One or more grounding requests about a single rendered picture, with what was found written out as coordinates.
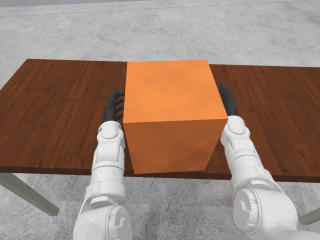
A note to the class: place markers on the right robot hand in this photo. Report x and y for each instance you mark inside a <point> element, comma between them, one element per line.
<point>227,100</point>

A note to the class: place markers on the left robot hand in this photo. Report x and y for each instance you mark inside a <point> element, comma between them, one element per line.
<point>111,110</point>

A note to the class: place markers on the right robot forearm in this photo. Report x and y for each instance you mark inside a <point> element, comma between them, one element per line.
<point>243,160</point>

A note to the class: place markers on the left robot upper arm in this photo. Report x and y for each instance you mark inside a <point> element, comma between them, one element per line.
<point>106,223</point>

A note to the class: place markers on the carton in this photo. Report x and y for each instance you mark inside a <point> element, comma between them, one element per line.
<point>173,115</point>

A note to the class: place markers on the right robot upper arm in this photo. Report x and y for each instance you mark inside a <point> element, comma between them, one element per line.
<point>268,215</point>

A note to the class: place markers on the table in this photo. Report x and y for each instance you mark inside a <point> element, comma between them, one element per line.
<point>51,111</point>

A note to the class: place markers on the left robot forearm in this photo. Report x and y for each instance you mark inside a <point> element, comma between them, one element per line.
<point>107,175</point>

